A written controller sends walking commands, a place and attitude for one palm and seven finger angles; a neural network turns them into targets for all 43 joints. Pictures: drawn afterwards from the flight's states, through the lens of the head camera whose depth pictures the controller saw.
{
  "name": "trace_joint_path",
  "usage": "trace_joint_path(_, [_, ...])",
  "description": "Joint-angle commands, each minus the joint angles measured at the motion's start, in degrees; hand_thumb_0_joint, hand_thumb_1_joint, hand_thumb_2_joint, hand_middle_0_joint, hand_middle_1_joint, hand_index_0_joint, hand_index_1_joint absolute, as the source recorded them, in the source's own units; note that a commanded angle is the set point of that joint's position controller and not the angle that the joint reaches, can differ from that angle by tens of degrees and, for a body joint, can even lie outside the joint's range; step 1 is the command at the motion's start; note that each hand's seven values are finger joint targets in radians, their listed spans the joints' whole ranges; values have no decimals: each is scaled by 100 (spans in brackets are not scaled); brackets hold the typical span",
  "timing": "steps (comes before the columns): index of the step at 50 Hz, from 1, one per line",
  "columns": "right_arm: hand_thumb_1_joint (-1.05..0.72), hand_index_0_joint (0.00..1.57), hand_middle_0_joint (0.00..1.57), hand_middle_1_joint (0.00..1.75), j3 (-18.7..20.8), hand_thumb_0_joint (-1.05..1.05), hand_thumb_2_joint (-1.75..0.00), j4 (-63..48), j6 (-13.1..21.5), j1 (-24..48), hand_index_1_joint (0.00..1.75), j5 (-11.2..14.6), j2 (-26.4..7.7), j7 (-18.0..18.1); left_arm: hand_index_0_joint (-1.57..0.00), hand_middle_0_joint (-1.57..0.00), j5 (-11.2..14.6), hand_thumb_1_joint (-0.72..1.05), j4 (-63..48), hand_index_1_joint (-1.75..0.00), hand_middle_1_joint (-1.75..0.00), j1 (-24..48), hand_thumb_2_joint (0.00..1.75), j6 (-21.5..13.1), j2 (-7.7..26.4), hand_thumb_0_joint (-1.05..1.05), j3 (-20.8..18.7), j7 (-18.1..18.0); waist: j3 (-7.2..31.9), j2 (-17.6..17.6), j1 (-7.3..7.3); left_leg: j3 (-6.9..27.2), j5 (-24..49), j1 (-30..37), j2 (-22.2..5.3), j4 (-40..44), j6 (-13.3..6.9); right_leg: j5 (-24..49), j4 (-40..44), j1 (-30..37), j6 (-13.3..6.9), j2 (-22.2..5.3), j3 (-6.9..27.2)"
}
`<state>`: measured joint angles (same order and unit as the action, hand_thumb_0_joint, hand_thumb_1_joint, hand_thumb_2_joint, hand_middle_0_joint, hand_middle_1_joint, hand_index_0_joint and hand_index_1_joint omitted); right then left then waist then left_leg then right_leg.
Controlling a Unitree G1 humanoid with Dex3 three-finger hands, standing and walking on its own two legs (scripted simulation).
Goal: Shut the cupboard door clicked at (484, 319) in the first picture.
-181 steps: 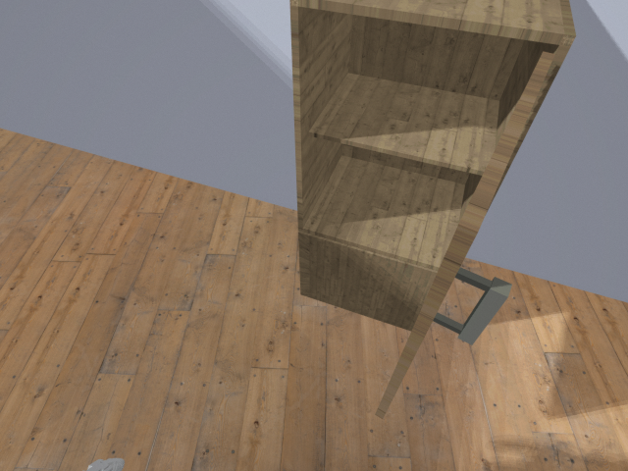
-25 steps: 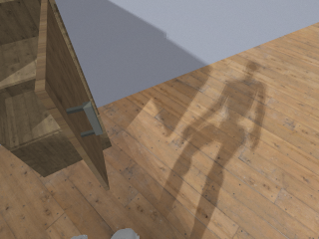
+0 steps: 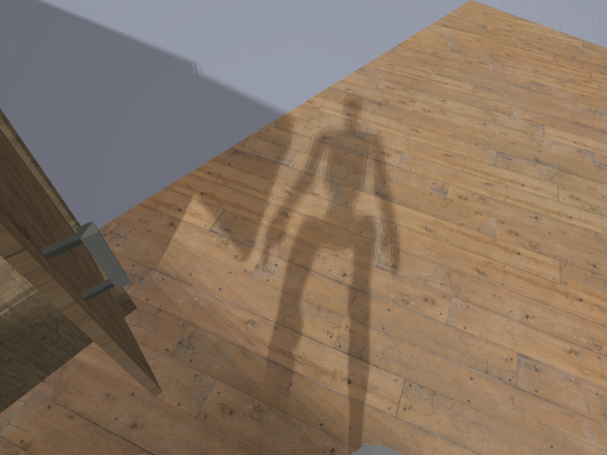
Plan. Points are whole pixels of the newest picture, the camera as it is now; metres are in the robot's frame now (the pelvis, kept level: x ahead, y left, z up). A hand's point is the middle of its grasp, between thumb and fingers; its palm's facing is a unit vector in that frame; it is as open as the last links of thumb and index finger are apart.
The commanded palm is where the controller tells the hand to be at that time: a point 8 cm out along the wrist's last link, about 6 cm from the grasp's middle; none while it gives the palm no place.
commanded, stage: walk around to get in front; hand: left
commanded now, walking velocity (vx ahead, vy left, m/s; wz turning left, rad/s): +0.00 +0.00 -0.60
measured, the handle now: (90, 265) +0.32 +0.30 +0.04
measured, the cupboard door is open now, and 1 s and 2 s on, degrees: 79 79 79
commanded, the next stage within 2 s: none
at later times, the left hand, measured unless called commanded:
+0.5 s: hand out of the picture +0.13 +0.15 -0.17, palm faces -0.23 -0.95 -0.19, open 7.4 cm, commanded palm none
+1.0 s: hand (317, 351) +0.31 -0.02 -0.18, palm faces -0.62 -0.77 -0.16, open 7.4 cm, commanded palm none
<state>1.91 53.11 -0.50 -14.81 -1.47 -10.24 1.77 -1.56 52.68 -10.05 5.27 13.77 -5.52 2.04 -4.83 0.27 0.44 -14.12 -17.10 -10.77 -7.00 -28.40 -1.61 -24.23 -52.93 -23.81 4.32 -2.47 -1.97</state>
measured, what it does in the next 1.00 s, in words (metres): walks ahead, turning right: right foot, then left foot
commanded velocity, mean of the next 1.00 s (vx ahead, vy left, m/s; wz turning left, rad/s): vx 0.22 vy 0.00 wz -0.56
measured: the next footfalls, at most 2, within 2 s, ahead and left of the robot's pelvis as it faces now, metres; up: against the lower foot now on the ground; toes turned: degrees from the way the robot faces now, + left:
right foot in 0.12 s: +0.03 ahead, -0.15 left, +0.00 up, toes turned -11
left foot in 0.52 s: +0.08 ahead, +0.09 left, +0.00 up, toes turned -12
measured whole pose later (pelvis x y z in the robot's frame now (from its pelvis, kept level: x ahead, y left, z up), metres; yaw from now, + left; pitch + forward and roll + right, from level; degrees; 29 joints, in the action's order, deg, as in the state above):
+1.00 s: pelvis +0.11 -0.09 -0.02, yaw -35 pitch +0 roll -1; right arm 2.0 61.3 2.1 -28.8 -1.9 -8.7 0.9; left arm -2.1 54.6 -5.5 0.6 11.0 -4.3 3.5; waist -5.7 -0.5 3.5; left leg -21.4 -27.6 1.7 -11.8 -30.9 5.4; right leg -14.5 -35.6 -25.6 -2.0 -1.5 -8.9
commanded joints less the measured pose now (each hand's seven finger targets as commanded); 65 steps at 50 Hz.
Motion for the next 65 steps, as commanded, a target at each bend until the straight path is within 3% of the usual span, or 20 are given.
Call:
trace_joint_path(1, [-90, 20, 20, 30, 417, 0, -90, -129, 97, -353, 30, -31, -1312, 18, -20, -20, 24, 90, -633, -30, -30, 512, 90, -256, 147, 0, 20, 0, 610, -1323, 260, 733, 3074, 740, -1502, 448, -506, -118, 923, 0, -148, 87, -364])
trace_joint_path(4, [-90, 20, 20, 30, 438, 0, -90, -90, 74, -394, 30, 13, -1304, -40, -20, -20, 14, 90, -510, -30, -30, 114, 90, -355, 323, 0, 3, -52, 872, -972, 21, 302, 2881, 321, -1398, -419, -57, 1070, 2483, 1217, -339, 187, -484])
trace_joint_path(5, [-90, 20, 20, 30, 392, 0, -90, -139, 62, -470, 30, 62, -1150, -80, -20, -20, -3, 90, -404, -30, -30, -314, 90, -424, 690, 0, -52, -104, 1142, -211, -208, 84, 2087, -527, -1231, -1374, 282, 1848, 3071, 2392, -565, -360, 152])
trace_joint_path(6, [-90, 20, 20, 30, 249, 0, -90, -429, 38, -283, 30, 59, -663, -107, -20, -20, -21, 90, -290, -30, -30, -667, 90, -495, 1358, 0, -179, -196, 1139, 1666, -377, -43, -1452, -2268, -352, -2671, 632, 3835, 3296, 3203, -1136, -1879, 2102])
trace_joint_path(7, [-90, 20, 20, 30, 248, 0, -90, -590, -44, -1, 30, 36, -782, -33, -20, -20, 93, 90, -246, -30, -30, -882, 90, -446, 1457, 0, -186, -257, 1162, 1312, -496, 843, -1944, -2469, -173, -3407, 641, 4769, 3077, 2782, -1598, -2234, 2171])
trace_joint_path(12, [-90, 20, 20, 30, 271, 0, -90, -315, -154, 83, 30, 11, -782, -31, -20, -20, 56, 90, -536, -30, -30, 163, 90, -429, 917, 0, -67, -306, 515, 671, -19, 1160, -577, -2039, -160, -3546, 753, 3250, 3293, 1324, -1404, -1156, 1385])
trace_joint_path(21, [-90, 20, 20, 30, 245, 0, -90, -565, 7, 219, 30, 8, -782, -116, -20, -20, -2, 90, -507, -30, -30, -70, 90, -432, 1082, 0, -138, -203, 561, 893, -174, 1011, -807, -1269, 271, -1666, 623, -134, 3752, 972, -1472, -941, 2323])
trace_joint_path(24, [-90, 20, 20, 30, 230, 0, -90, -401, 137, -456, 30, 31, -721, -78, -20, -20, 29, 90, -506, -30, -30, 148, 90, -425, 976, 0, -144, -162, 512, 864, 166, 857, -361, 193, 478, -50, 483, -593, 3262, 108, -1177, -545, 2263])
trace_joint_path(25, [-90, 20, 20, 30, 256, 0, -90, -258, 196, -945, 30, 21, -926, -6, -20, -20, 53, 90, -607, -30, -30, 219, 90, -402, 711, 0, -93, -124, 578, 154, 383, 1185, -724, 1155, 159, 661, 366, -951, 2569, -748, -913, -103, 1889])
trace_joint_path(26, [-90, 20, 20, 30, 369, 0, -90, -181, 217, -1320, 30, -74, -1532, 33, -20, -20, 94, 90, -762, -30, -30, 200, 90, -377, 246, 0, -14, -56, 468, -1762, 557, 3103, -2547, 1606, -1362, 1641, -47, -1239, 817, -1923, -562, 751, 945])
trace_joint_path(27, [-90, 20, 20, 30, 371, 0, -90, -245, 247, -1279, 30, -64, -1790, 57, -20, -20, 44, 90, -967, -30, -30, 493, 90, -421, 333, 0, -52, -8, 78, -1912, 555, 4241, -3487, 825, -2462, 2394, -507, -808, -358, -2190, -410, 426, 429])
trace_joint_path(30, [-90, 20, 20, 30, 193, 0, -90, -372, 333, -294, 30, -32, -1175, 32, -20, -20, -64, 90, -603, -30, -30, 253, 90, -412, 437, 0, -157, 151, -421, -800, 28, 2737, -2409, -253, -1674, 2344, -245, 460, -1550, -1704, -326, -11, 342])
trace_joint_path(33, [-90, 20, 20, 30, 155, 0, -90, -218, 419, -495, 30, 0, -951, 52, -20, -20, -43, 90, -351, -30, -30, -95, 90, -370, 149, 0, -93, 169, -109, -875, -15, 1436, -816, 221, -1199, 1957, -151, 1140, -1691, -1671, -206, -62, 187])
trace_joint_path(44, [-90, 20, 20, 30, 215, 0, -90, 508, 425, -1597, 30, -79, -820, -20, -20, -20, -28, 90, -466, -30, -30, 1211, 90, -504, -219, 0, 106, 185, -252, -984, 456, 123, 1874, 1227, -1437, 1326, -334, 950, 951, -1258, -353, -109, -676])
trace_joint_path(48, [-90, 20, 20, 30, 256, 0, -90, 522, 416, -1368, 30, -28, -969, -44, -20, -20, -34, 90, -56, -30, -30, 94, 90, -663, 32, 0, 28, 117, 438, -916, -187, -457, 4481, 1001, -1319, -522, -90, 892, 1947, 844, -765, 477, -1072])
trace_joint_path(49, [-90, 20, 20, 30, 244, 0, -90, 459, 412, -1228, 30, 19, -953, -99, -20, -20, -38, 90, 231, -30, -30, -852, 90, -741, 395, 0, -64, 63, 984, -421, -677, -541, 4116, 112, -1196, -1716, 139, 1305, 2245, 2460, -891, 423, -889])
trace_joint_path(51, [-90, 20, 20, 30, 143, 0, -90, -37, 430, -724, 30, 135, -371, -111, -20, -20, 113, 90, 575, -30, -30, -2074, 90, -772, 1535, 0, -311, -98, 1837, 1242, -1039, 249, -1832, -2900, -22, -4905, 508, 1609, 3250, 4395, -1871, -2265, 3258])
trace_joint_path(53, [-90, 20, 20, 30, 219, 0, -90, -57, 418, -305, 30, 83, -491, -86, -20, -20, 126, 90, 322, -30, -30, -1208, 90, -734, 1282, 0, -242, -164, 1125, 772, -695, 1143, -853, -3094, -357, -5420, 404, 365, 3883, 2904, -1832, -2197, 3063])
trace_joint_path(57, [-90, 20, 20, 30, 192, 0, -90, 392, 196, -828, 30, -69, -261, -127, -20, -20, 29, 90, 216, -30, -30, -287, 90, -868, 432, 0, 35, -220, 360, 490, 98, 1060, 159, -2165, -531, -4169, 477, 1268, 4103, 899, -1365, -1186, 1046])
trace_joint_path(65, [-90, 20, 20, 30, 197, 0, -90, -88, 249, 223, 30, -57, -269, -290, -20, -20, 24, 90, 439, -30, -30, -818, 90, -998, 353, 0, 86, -249, 116, 565, -70, 1012, 757, -2440, -333, -2122, 561, 1416, 4156, 1312, -1503, -1005, 955])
